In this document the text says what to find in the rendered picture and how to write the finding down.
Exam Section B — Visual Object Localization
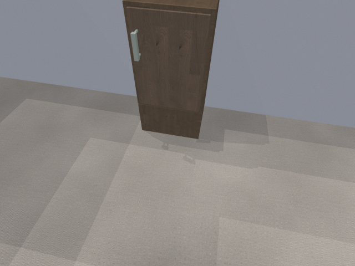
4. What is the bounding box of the cupboard door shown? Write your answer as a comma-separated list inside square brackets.
[126, 7, 211, 112]

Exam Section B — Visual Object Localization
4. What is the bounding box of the handle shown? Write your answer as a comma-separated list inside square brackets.
[130, 29, 141, 62]

